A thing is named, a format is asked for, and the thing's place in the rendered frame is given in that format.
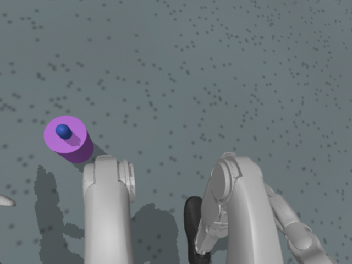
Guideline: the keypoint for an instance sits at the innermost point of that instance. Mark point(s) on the right robot foot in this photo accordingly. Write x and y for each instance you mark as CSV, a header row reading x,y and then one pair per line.
x,y
192,216

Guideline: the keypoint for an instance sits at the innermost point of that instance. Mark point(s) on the left robot hand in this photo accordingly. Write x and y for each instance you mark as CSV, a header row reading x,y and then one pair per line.
x,y
6,201

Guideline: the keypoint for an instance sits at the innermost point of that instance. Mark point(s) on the right robot arm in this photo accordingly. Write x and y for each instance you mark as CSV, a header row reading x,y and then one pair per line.
x,y
305,245

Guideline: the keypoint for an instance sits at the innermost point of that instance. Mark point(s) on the bottle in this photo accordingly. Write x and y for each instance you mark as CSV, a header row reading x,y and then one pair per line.
x,y
68,137

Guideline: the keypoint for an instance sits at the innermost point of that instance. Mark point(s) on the right robot hand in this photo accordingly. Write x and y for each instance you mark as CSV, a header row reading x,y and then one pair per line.
x,y
284,214

